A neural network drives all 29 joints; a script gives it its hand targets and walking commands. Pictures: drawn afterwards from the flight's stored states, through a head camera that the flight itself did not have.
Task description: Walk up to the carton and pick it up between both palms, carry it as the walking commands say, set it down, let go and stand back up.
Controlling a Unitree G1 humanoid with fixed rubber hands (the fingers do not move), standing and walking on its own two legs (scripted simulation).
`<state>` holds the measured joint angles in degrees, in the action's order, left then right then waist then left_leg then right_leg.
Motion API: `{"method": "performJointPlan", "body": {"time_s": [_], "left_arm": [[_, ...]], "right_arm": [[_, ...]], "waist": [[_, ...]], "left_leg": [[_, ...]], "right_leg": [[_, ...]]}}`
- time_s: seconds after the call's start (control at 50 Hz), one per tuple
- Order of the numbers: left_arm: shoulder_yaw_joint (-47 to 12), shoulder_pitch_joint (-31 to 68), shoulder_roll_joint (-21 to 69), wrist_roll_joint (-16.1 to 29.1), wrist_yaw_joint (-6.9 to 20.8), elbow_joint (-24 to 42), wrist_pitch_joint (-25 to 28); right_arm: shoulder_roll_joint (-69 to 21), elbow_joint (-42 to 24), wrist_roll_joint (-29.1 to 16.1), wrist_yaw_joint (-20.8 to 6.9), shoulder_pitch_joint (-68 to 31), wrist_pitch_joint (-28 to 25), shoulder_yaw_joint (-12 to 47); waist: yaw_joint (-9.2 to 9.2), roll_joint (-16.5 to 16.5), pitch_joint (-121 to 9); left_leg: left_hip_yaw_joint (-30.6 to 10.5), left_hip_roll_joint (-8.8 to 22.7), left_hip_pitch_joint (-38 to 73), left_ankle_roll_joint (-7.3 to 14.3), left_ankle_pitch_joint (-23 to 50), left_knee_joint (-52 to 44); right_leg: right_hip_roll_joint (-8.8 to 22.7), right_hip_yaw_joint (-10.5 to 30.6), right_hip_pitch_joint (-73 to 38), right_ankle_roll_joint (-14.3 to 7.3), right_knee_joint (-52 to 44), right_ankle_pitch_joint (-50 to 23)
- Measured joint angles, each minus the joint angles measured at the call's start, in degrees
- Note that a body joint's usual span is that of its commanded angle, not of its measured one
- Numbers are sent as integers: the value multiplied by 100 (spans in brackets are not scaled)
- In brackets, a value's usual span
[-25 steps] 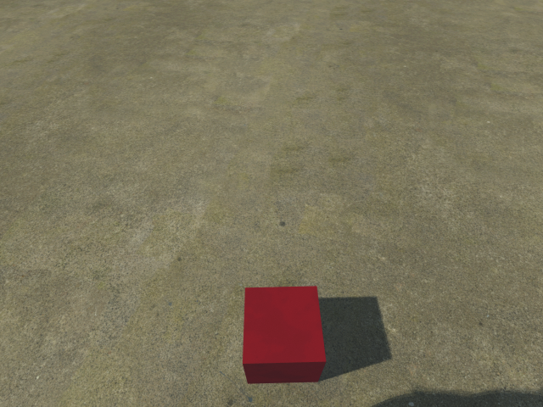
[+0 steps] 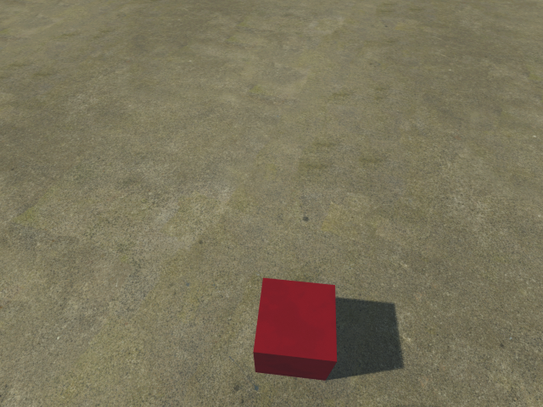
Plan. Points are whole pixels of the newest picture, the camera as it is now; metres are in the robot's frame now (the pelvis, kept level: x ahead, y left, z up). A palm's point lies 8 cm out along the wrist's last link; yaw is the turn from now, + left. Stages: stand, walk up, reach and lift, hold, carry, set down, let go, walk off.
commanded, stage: walk up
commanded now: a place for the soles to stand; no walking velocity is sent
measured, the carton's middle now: (294, 329) +0.44 -0.08 -0.64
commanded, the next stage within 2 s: reach and lift in 0.98 s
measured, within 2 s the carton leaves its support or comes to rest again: neither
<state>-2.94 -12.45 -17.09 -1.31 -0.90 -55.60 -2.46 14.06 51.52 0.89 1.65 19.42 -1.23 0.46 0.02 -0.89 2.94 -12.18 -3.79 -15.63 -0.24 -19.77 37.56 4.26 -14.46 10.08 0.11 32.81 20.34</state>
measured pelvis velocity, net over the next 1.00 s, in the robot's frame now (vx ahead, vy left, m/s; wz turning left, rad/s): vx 0.01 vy -0.02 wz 0.05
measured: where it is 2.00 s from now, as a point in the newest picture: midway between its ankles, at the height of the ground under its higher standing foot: outside the picture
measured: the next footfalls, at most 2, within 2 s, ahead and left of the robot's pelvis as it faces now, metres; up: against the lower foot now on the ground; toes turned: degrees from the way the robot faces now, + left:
none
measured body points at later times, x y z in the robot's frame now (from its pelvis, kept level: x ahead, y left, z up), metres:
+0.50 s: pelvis +0.00 -0.02 +0.01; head +0.01 -0.02 +0.46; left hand +0.00 +0.24 -0.14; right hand +0.08 -0.26 -0.13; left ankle +0.01 +0.10 -0.73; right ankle -0.02 -0.11 -0.73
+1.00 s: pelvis +0.01 -0.02 +0.01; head +0.01 -0.02 +0.46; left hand -0.01 +0.24 -0.14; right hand +0.08 -0.26 -0.14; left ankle +0.01 +0.10 -0.73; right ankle -0.02 -0.11 -0.73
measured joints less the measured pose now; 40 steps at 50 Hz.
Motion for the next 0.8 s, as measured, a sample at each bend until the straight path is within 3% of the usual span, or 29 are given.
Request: {"method": "performJointPlan", "body": {"time_s": [0.14, 0.24, 0.28, 0.32, 0.38, 0.42, 0.6, 0.8], "left_arm": [[6, 108, -47, 18, 24, 178, 19], [49, 67, 7, -17, 2, 239, 44], [50, 13, 22, -30, 14, 218, 16], [67, -46, 10, -10, 52, 155, -40], [60, -170, 31, 71, 69, 77, -97], [25, -273, 99, 87, 58, 47, -22], [-92, -653, 314, 84, 22, -167, 243], [-81, -782, 281, 90, 3, -246, 241]], "right_arm": [[79, -66, -31, 42, -116, 64, -37], [142, -118, 51, 47, -150, 108, -85], [118, -149, 69, 33, -114, 67, -90], [15, -138, 66, 19, -135, 35, -62], [-138, -137, 61, 49, -126, 29, 1], [-174, -67, 50, 51, -153, 78, 37], [-103, 255, 6, -2, -618, 65, 159], [-80, 545, -5, 23, -844, 85, 238]], "waist": [[-1, -37, -43], [-44, -60, 1], [-34, -46, -4], [-9, 95, 15], [-56, 225, -10], [-31, 224, -22], [100, -61, -27], [131, -56, -51]], "left_leg": [[-163, 31, -137, -86, 34, 73], [458, 126, -402, 107, -186, 525], [545, 144, -274, 192, 268, 129], [602, 48, -262, 169, 248, 149], [578, -41, -191, 136, 237, -48], [562, -43, -86, 95, 339, -257], [529, 163, 218, -7, 596, -840], [611, 224, 308, -12, 596, -906]], "right_leg": [[-87, -92, 62, -91, 19, 13], [19, -341, -60, -109, 72, 84], [94, -404, -45, -56, 229, 184], [150, -220, 45, -22, 433, 365], [-113, 375, 163, -50, 491, 701], [-228, 533, 51, -142, 148, 114], [-471, 551, -352, -266, -714, -275], [-516, 625, -434, -268, -821, -330]]}}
